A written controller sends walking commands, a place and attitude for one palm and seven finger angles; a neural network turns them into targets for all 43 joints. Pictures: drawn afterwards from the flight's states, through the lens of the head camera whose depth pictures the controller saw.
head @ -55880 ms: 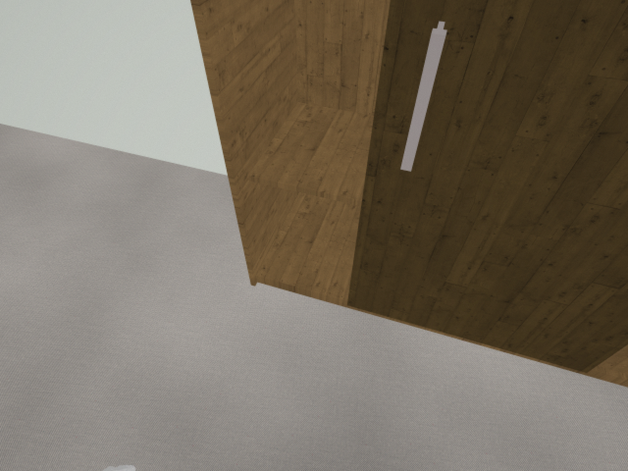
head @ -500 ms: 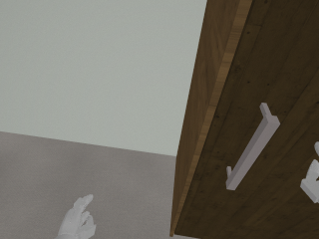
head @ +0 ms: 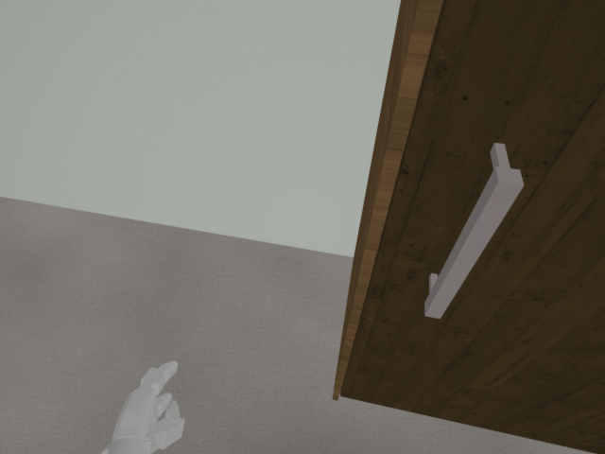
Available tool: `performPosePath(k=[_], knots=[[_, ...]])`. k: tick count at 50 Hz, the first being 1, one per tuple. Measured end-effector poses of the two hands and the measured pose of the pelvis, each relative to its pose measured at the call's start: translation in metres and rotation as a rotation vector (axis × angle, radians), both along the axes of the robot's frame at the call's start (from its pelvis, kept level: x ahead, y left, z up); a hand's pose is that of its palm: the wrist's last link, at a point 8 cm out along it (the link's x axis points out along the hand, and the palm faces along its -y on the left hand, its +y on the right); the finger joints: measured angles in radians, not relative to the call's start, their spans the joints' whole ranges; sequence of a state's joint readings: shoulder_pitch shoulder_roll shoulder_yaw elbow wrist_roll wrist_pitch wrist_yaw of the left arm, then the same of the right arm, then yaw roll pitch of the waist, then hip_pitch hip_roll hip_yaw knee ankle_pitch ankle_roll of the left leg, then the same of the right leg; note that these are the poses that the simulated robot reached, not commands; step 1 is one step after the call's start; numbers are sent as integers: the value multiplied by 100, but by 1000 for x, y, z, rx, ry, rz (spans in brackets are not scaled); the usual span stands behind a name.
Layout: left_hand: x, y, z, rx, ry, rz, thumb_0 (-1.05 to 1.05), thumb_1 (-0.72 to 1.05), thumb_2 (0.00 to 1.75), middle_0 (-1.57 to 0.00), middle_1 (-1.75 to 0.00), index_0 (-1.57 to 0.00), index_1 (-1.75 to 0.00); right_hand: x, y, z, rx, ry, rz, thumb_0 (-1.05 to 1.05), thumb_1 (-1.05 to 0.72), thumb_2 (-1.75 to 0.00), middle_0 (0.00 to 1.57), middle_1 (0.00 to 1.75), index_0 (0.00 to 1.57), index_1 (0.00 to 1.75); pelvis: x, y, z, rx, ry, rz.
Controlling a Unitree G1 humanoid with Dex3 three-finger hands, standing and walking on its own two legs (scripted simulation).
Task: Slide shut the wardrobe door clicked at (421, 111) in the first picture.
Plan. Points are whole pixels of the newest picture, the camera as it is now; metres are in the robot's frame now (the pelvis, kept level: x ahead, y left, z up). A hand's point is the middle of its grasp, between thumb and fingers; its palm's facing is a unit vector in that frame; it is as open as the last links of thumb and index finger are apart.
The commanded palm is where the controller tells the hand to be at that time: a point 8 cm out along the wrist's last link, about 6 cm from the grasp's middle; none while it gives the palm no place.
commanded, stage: step back with the hand held close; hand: right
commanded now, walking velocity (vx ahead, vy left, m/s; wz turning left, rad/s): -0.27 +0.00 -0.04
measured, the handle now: (460, 244) +0.35 -0.18 +0.11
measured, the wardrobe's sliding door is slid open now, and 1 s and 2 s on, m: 0.00 0.00 0.00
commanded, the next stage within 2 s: stop stepping back and stand still in 0.74 s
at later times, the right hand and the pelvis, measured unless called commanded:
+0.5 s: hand out of the picture +0.14 -0.31 +0.19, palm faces +0.44 +0.80 -0.41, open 7.4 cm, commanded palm +0.08 -0.34 +0.19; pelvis -0.07 -0.04 +0.01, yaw +1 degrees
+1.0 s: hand out of the picture +0.00 -0.39 +0.20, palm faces +0.36 +0.80 -0.48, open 7.4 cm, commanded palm -0.04 -0.42 +0.19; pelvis -0.20 -0.13 +0.00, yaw +4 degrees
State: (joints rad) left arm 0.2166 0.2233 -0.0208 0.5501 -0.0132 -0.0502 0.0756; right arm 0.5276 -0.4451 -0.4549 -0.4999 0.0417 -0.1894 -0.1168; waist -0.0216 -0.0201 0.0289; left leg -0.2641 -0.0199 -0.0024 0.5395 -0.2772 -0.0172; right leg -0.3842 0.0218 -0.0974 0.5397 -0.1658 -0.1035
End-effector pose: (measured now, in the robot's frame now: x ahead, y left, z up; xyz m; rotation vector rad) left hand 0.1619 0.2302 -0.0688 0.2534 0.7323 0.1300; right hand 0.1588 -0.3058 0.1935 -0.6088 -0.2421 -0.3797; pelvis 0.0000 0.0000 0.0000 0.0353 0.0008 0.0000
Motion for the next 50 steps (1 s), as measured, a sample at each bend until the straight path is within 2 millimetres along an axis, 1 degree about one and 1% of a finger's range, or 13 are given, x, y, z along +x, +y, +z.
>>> performPosePath(k=[6,13,17,23,26,29,33,35,38,41,47,49,50], knots=[[-17,-13,-5,-12,9,-29,2,90,90,-20,-30,-20,-30,-23,-6,-10,58,-10,-43,1,-89,-90,21,30,21,31,-16,-4,-1,13,-3,-11],[-35,-18,1,43,7,-29,2,90,90,-20,-30,-20,-30,-32,-11,-20,105,-68,15,1,-89,-90,21,30,21,31,-34,-16,-7,31,-14,-18],[-43,-22,7,71,-17,-15,2,90,90,-20,-30,-20,-30,-37,-24,-13,50,-105,43,1,-89,-90,21,30,21,31,-44,-24,-8,52,-25,-24],[-58,-40,22,54,-20,-36,2,90,90,-20,-30,-20,-30,-59,-43,6,39,-125,29,1,-89,-90,21,30,21,31,-59,-35,7,75,7,5],[-64,-49,23,41,-30,-52,2,90,90,-20,-30,-20,-30,-69,-45,4,69,-111,36,1,-89,-90,21,30,21,31,-70,-41,9,77,24,20],[-71,-54,16,41,-53,-52,2,90,90,-20,-30,-20,-30,-77,-43,-3,73,-123,78,1,-89,-90,21,30,21,31,-86,-48,-2,51,15,61],[-93,-63,17,61,-37,2,2,90,90,-20,-30,-20,-30,-77,-48,-12,128,-169,161,1,-89,-90,21,30,21,31,-98,-63,-6,49,-22,70],[-104,-68,17,92,-55,17,2,90,90,-20,-30,-20,-30,-75,-55,-16,128,-198,193,1,-89,-90,21,30,21,31,-106,-73,-14,58,-23,68],[-126,-79,19,97,-66,38,2,90,90,-20,-30,-20,-30,-80,-68,-14,107,-209,226,1,-89,-90,21,30,21,31,-129,-86,-13,50,-40,70],[-157,-94,28,90,-41,41,2,90,90,-20,-30,-20,-30,-99,-79,-2,75,-189,237,1,-89,-90,21,30,21,31,-148,-96,-1,70,-32,69],[-216,-119,35,79,40,52,2,90,90,-20,-30,-20,-30,-160,-107,21,34,-133,198,1,-89,-90,21,30,21,31,-176,-120,20,104,-4,58],[-230,-124,28,74,39,44,2,90,90,-20,-30,-20,-30,-184,-120,22,-3,-121,162,1,-89,-90,21,30,21,31,-189,-129,14,73,-9,44],[-235,-125,21,75,26,38,2,90,90,-20,-30,-20,-30,-196,-125,20,-31,-134,152,1,-89,-90,21,30,21,31,-196,-133,4,34,-13,63]])
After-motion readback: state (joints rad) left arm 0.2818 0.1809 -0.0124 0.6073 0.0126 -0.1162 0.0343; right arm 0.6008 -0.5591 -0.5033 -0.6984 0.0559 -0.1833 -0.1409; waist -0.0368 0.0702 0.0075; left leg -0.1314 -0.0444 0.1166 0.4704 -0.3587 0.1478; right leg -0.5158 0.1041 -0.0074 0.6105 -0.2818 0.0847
